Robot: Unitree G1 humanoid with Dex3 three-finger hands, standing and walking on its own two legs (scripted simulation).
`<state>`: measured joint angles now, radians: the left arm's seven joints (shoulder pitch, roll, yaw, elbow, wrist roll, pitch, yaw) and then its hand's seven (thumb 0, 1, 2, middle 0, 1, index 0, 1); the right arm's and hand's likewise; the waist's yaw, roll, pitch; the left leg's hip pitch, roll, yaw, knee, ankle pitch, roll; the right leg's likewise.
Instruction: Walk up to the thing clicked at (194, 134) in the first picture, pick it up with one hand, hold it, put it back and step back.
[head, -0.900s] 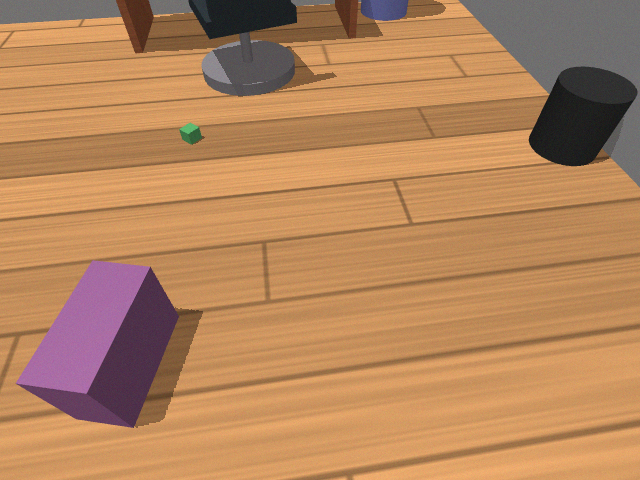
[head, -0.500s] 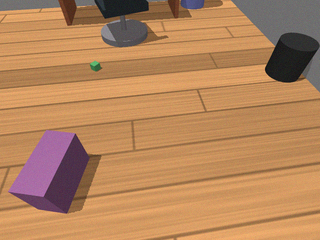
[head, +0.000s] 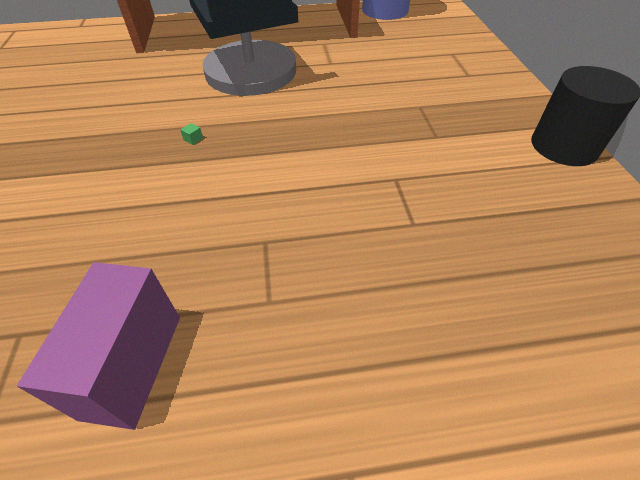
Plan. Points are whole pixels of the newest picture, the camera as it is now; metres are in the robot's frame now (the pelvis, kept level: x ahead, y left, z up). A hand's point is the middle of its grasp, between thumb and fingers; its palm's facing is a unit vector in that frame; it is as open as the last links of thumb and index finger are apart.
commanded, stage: stand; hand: left
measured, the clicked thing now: (191, 133) +1.77 +0.70 -0.75
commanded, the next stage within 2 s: walk up in 0.22 s
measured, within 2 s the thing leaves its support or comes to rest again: neither
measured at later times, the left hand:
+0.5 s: hand out of the picture +0.06 +0.34 -0.15, palm faces +0.11 -0.91 -0.40, open 7.3 cm
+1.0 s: hand (102, 341) +0.34 +0.39 -0.14, palm faces +0.18 -0.90 -0.41, open 7.3 cm
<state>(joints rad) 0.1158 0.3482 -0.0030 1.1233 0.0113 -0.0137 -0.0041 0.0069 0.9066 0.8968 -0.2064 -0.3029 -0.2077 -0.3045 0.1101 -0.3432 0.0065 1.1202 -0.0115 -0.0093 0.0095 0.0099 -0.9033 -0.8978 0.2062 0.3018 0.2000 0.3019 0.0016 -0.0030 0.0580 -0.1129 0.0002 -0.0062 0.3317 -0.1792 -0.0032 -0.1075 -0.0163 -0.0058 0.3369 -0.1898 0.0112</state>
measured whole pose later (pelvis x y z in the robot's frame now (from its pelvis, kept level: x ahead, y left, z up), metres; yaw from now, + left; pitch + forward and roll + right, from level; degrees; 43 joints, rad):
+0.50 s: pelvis +0.05 +0.04 -0.01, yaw +7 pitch -1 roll -1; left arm 0.25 0.47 0.09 1.01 0.05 -0.06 -0.06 0.01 0.90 0.90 -0.21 -0.30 -0.21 -0.31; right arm 0.21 -0.45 -0.11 0.99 -0.04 -0.01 0.12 0.01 -0.90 -0.90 0.21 0.30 0.20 0.30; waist 0.03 -0.01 0.02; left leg -0.43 0.11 0.00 0.70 -0.31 0.00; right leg -0.04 -0.08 -0.12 0.40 -0.34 0.01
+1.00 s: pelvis +0.29 +0.08 -0.03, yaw +13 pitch -3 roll +0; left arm 0.18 0.42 0.08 0.92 0.02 -0.10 -0.08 0.01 0.91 0.90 -0.21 -0.30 -0.21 -0.30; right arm 0.34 -0.42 -0.06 0.96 -0.01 -0.05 0.05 0.01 -0.90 -0.90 0.21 0.30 0.20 0.30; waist -0.01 0.04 0.05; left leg -0.19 0.04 -0.04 0.95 -0.49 0.03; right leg -0.39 -0.08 -0.11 0.68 -0.24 -0.01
